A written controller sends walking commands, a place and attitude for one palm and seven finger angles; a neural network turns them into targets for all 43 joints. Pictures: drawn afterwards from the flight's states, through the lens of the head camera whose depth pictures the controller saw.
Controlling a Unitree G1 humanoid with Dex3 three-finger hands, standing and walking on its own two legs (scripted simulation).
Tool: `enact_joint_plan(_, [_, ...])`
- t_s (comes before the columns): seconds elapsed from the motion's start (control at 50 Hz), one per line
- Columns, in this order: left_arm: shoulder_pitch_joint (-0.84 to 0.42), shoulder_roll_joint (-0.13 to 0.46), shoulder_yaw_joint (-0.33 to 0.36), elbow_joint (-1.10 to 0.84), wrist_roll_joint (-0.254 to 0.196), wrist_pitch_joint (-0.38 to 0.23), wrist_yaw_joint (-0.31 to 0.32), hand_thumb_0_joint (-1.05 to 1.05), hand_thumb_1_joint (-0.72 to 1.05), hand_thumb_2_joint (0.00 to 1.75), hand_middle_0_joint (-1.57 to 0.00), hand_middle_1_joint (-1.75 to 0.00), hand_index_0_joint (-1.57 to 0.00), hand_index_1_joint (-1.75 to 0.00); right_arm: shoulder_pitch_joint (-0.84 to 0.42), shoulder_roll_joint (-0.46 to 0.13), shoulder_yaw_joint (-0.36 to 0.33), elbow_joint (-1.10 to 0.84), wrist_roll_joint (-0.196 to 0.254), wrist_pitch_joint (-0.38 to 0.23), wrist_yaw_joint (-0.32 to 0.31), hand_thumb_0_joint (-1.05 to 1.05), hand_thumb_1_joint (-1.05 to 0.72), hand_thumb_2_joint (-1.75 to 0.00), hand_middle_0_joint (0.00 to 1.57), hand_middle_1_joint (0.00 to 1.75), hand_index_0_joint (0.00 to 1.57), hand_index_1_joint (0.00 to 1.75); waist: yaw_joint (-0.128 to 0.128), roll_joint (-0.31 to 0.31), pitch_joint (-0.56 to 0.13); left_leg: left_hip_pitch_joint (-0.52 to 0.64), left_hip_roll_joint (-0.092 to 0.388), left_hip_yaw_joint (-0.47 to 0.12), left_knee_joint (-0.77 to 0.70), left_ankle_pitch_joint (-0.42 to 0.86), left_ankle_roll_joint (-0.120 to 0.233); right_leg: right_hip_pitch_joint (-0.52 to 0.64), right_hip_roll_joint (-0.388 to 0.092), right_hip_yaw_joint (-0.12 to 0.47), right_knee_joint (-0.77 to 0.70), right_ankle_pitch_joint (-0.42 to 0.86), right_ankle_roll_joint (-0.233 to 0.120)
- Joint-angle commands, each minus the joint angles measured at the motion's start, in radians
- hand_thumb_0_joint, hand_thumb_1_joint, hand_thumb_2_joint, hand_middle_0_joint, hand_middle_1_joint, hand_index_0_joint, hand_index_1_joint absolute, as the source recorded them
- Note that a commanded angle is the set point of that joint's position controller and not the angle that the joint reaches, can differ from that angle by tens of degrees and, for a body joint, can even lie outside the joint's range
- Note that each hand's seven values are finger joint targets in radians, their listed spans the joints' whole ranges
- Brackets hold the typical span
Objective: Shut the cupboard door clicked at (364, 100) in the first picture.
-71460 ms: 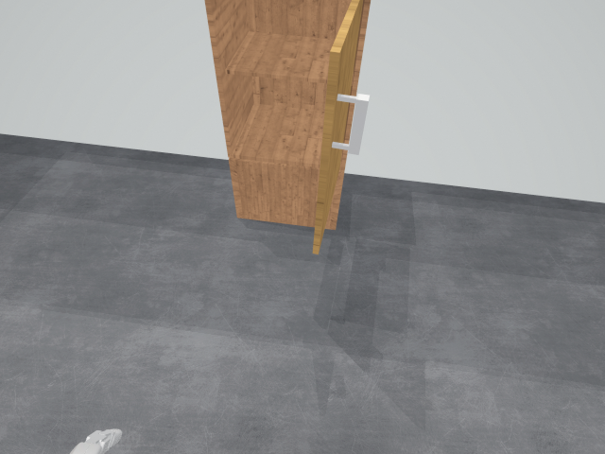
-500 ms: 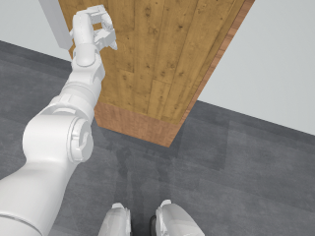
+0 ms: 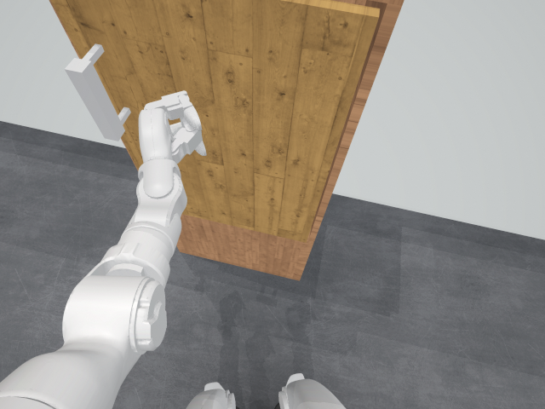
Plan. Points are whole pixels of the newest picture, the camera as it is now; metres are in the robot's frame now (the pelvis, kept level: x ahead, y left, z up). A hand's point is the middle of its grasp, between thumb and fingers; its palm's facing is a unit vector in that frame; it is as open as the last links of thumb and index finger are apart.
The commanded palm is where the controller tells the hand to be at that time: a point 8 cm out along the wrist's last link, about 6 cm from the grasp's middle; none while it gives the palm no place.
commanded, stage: pull the fist back off the door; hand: left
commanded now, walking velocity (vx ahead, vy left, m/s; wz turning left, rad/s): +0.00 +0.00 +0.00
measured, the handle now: (105, 94) +0.59 +0.19 +0.09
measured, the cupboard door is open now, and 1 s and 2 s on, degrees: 0 0 0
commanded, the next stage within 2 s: draw the hand back to the body in 0.16 s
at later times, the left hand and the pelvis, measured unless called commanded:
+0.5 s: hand (157, 160) +0.43 +0.10 +0.12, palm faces +0.11 -0.99 -0.02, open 3.1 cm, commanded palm +0.39 +0.14 +0.12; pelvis +0.01 -0.01 +0.02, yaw +0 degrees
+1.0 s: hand (38, 257) +0.29 +0.18 +0.17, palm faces +0.14 -0.97 -0.19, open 3.2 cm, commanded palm +0.25 +0.23 +0.19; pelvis +0.00 +0.01 +0.06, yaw +2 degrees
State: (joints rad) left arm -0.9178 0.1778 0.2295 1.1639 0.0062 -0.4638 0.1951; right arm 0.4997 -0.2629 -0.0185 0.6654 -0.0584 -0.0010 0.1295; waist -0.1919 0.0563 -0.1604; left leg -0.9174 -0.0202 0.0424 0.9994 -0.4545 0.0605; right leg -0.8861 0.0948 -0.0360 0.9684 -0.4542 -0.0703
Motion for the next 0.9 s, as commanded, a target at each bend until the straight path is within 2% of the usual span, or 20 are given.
enact_joint_plan(0.0, [-0.365, 0.124, -0.017, -0.296, -0.010, -0.053, 0.005, 0.00, 0.90, 0.90, -1.30, -1.50, -1.30, -1.50, 0.086, -0.150, -0.063, -0.092, 0.014, 0.003, -0.014, 0.00, -0.90, -0.90, 0.20, 0.30, 0.20, 0.30, 0.027, -0.057, -0.415, 0.318, 0.004, -0.057, -0.097, 0.359, -0.019, 0.285, -0.034, 0.064, -0.146, 0.465, 0.063])
enact_joint_plan(0.02, [-0.374, 0.123, -0.022, -0.348, -0.018, -0.057, 0.004, 0.00, 0.90, 0.90, -1.30, -1.50, -1.30, -1.50, 0.081, -0.149, -0.064, -0.096, 0.015, 0.006, -0.020, 0.00, -0.90, -0.90, 0.20, 0.30, 0.20, 0.30, 0.030, -0.043, -0.437, 0.350, 0.002, -0.057, -0.099, 0.385, -0.018, 0.304, -0.035, 0.066, -0.143, 0.500, 0.064])
enact_joint_plan(0.06, [-0.349, 0.056, -0.075, -0.461, -0.040, -0.070, -0.005, 0.00, 0.90, 0.90, -1.30, -1.50, -1.30, -1.50, 0.046, -0.135, -0.065, -0.109, 0.024, 0.000, -0.024, 0.00, -0.90, -0.90, 0.20, 0.30, 0.20, 0.30, 0.039, -0.014, -0.474, 0.423, 0.004, -0.058, -0.100, 0.440, -0.021, 0.315, -0.035, 0.060, -0.142, 0.555, 0.065])
enact_joint_plan(0.08, [-0.345, 0.078, -0.059, -0.487, -0.047, -0.076, -0.006, 0.00, 0.90, 0.90, -1.30, -1.50, -1.30, -1.50, 0.038, -0.136, -0.066, -0.105, 0.024, -0.002, -0.030, 0.00, -0.90, -0.90, 0.20, 0.30, 0.20, 0.30, 0.044, -0.019, -0.483, 0.435, 0.004, -0.058, -0.093, 0.459, -0.020, 0.329, -0.035, 0.065, -0.141, 0.584, 0.067])
enact_joint_plan(0.14, [-0.353, 0.003, -0.149, -0.486, -0.044, -0.080, -0.022, 0.00, 0.90, 0.90, -1.30, -1.50, -1.30, -1.50, 0.016, -0.123, -0.064, -0.083, 0.029, -0.009, -0.040, 0.00, -0.90, -0.90, 0.20, 0.30, 0.20, 0.30, 0.009, -0.039, -0.412, 0.454, 0.009, -0.063, -0.088, 0.456, -0.018, 0.273, -0.039, 0.062, -0.147, 0.586, 0.079])
enact_joint_plan(0.2, [-0.297, 0.004, -0.155, -0.363, -0.028, -0.045, -0.032, 0.00, 0.90, 0.90, -1.30, -1.50, -1.30, -1.50, 0.000, -0.125, -0.061, -0.071, 0.034, 0.002, -0.044, 0.00, -0.90, -0.90, 0.20, 0.30, 0.20, 0.30, 0.011, -0.085, -0.327, 0.385, 0.002, -0.062, -0.101, 0.367, -0.016, 0.258, -0.049, 0.073, -0.167, 0.527, 0.090])
enact_joint_plan(0.22, [-0.297, 0.027, -0.133, -0.343, -0.027, -0.034, -0.032, 0.00, 0.90, 0.90, -1.30, -1.50, -1.30, -1.50, 0.000, -0.127, -0.059, -0.074, 0.037, 0.005, -0.048, 0.00, -0.90, -0.90, 0.20, 0.30, 0.20, 0.30, 0.017, -0.079, -0.327, 0.384, -0.001, -0.058, -0.101, 0.364, -0.014, 0.264, -0.052, 0.079, -0.169, 0.529, 0.093])
enact_joint_plan(0.24, [-0.305, 0.000, -0.153, -0.327, -0.029, -0.024, -0.036, 0.00, 0.90, 0.90, -1.30, -1.50, -1.30, -1.50, -0.014, -0.120, -0.055, -0.076, 0.038, 0.007, -0.047, 0.00, -0.90, -0.90, 0.20, 0.30, 0.20, 0.30, 0.017, -0.059, -0.333, 0.382, -0.005, -0.059, -0.105, 0.356, -0.017, 0.262, -0.057, 0.077, -0.167, 0.522, 0.091])
enact_joint_plan(0.26, [-0.279, -0.002, -0.143, -0.289, -0.038, -0.007, -0.038, 0.00, 0.90, 0.90, -1.30, -1.50, -1.30, -1.50, -0.021, -0.119, -0.054, -0.079, 0.041, 0.010, -0.049, 0.00, -0.90, -0.90, 0.20, 0.30, 0.20, 0.30, 0.027, -0.077, -0.314, 0.364, -0.008, -0.056, -0.108, 0.342, -0.017, 0.274, -0.059, 0.080, -0.177, 0.517, 0.091])
enact_joint_plan(0.32, [-0.151, 0.153, 0.003, -0.380, -0.074, 0.011, -0.049, 0.00, 0.90, 0.90, -1.30, -1.50, -1.30, -1.50, -0.050, -0.133, -0.046, -0.131, 0.049, 0.022, -0.061, 0.00, -0.90, -0.90, 0.20, 0.30, 0.20, 0.30, 0.110, -0.088, -0.424, 0.362, -0.017, -0.041, -0.139, 0.384, -0.018, 0.449, -0.067, 0.101, -0.175, 0.626, 0.090])
enact_joint_plan(0.36, [-0.066, 0.172, 0.022, -0.510, -0.093, 0.006, -0.066, 0.00, 0.90, 0.90, -1.30, -1.50, -1.30, -1.50, -0.082, -0.119, -0.036, -0.173, 0.058, 0.023, -0.065, 0.00, -0.90, -0.90, 0.20, 0.30, 0.20, 0.30, 0.151, -0.083, -0.474, 0.369, -0.023, -0.025, -0.160, 0.413, -0.018, 0.561, -0.077, 0.115, -0.175, 0.747, 0.098])
enact_joint_plan(0.42, [0.058, 0.152, -0.017, -0.691, -0.094, -0.006, -0.103, 0.00, 0.90, 0.90, -1.30, -1.50, -1.30, -1.50, -0.114, -0.109, -0.034, -0.214, 0.069, 0.016, -0.067, 0.00, -0.90, -0.90, 0.20, 0.30, 0.20, 0.30, 0.168, -0.113, -0.459, 0.400, -0.023, -0.019, -0.181, 0.444, -0.011, 0.630, -0.079, 0.112, -0.182, 0.852, 0.108])
enact_joint_plan(0.46, [0.120, 0.107, -0.084, -0.751, -0.095, 0.016, -0.134, 0.00, 0.90, 0.90, -1.30, -1.50, -1.30, -1.50, -0.137, -0.108, -0.034, -0.220, 0.082, 0.018, -0.071, 0.00, -0.90, -0.90, 0.20, 0.30, 0.20, 0.30, 0.147, -0.123, -0.372, 0.436, -0.014, -0.021, -0.205, 0.422, -0.006, 0.583, -0.073, 0.101, -0.215, 0.800, 0.116])
enact_joint_plan(0.5, [0.156, 0.064, -0.139, -0.789, -0.118, 0.059, -0.169, 0.00, 0.90, 0.90, -1.30, -1.50, -1.30, -1.50, -0.163, -0.110, -0.035, -0.225, 0.097, 0.017, -0.080, 0.00, -0.90, -0.90, 0.20, 0.30, 0.20, 0.30, 0.130, -0.124, -0.274, 0.469, -0.005, -0.027, -0.229, 0.351, -0.004, 0.519, -0.068, 0.099, -0.272, 0.650, 0.120])
enact_joint_plan(0.56, [0.200, 0.027, -0.188, -0.867, -0.169, 0.129, -0.213, 0.00, 0.90, 0.90, -1.30, -1.50, -1.30, -1.50, -0.206, -0.111, -0.030, -0.233, 0.114, 0.007, -0.104, 0.00, -0.90, -0.90, 0.20, 0.30, 0.20, 0.30, 0.125, -0.101, -0.212, 0.527, -0.001, -0.037, -0.267, 0.303, -0.002, 0.500, -0.070, 0.099, -0.339, 0.506, 0.113])
enact_joint_plan(0.66, [0.268, 0.097, -0.149, -0.972, -0.199, 0.191, -0.222, 0.00, 0.90, 0.90, -1.30, -1.50, -1.30, -1.50, -0.281, -0.107, -0.007, -0.235, 0.125, -0.021, -0.138, 0.00, -0.90, -0.90, 0.20, 0.30, 0.20, 0.30, 0.147, -0.082, -0.127, 0.550, 0.001, -0.055, -0.337, 0.210, -0.003, 0.492, -0.078, 0.097, -0.414, 0.279, 0.082])
enact_joint_plan(0.72, [0.343, 0.171, -0.088, -1.058, -0.198, 0.192, -0.207, 0.00, 0.90, 0.90, -1.22, -1.41, -1.22, -1.41, -0.322, -0.104, 0.005, -0.247, 0.123, -0.037, -0.148, 0.00, -0.90, -0.90, 0.20, 0.30, 0.20, 0.30, 0.183, -0.061, -0.132, 0.574, 0.003, -0.062, -0.371, 0.210, -0.005, 0.531, -0.078, 0.090, -0.418, 0.248, 0.063])
enact_joint_plan(0.76, [0.399, 0.175, -0.079, -1.115, -0.201, 0.199, -0.212, 0.00, 0.90, 0.90, -1.16, -1.35, -1.16, -1.35, -0.349, -0.095, 0.011, -0.257, 0.123, -0.049, -0.150, 0.00, -0.90, -0.90, 0.20, 0.30, 0.20, 0.30, 0.195, -0.056, -0.147, 0.597, 0.004, -0.061, -0.390, 0.231, -0.006, 0.565, -0.079, 0.081, -0.415, 0.280, 0.057])
enact_joint_plan(0.78, [0.458, 0.229, -0.124, -1.158, -0.128, 0.224, -0.180, 0.00, 0.90, 0.90, -1.13, -1.32, -1.13, -1.32, -0.384, -0.067, 0.008, -0.258, 0.125, -0.019, -0.162, 0.00, -0.90, -0.90, 0.20, 0.30, 0.20, 0.30, 0.196, -0.086, -0.126, 0.591, 0.009, -0.069, -0.435, 0.213, -0.018, 0.629, -0.121, 0.154, -0.482, 0.287, 0.077])
enact_joint_plan(0.88, [0.672, 0.206, -0.118, -1.274, -0.115, 0.294, -0.147, 0.00, 0.90, 0.90, -1.00, -1.17, -1.00, -1.17, -0.423, -0.061, 0.022, -0.274, 0.122, 0.010, -0.183, 0.00, -0.90, -0.90, 0.20, 0.30, 0.20, 0.30, 0.200, -0.059, -0.018, 0.673, 0.024, -0.070, -0.516, 0.248, -0.017, 0.664, -0.111, 0.105, -0.538, 0.309, 0.064])
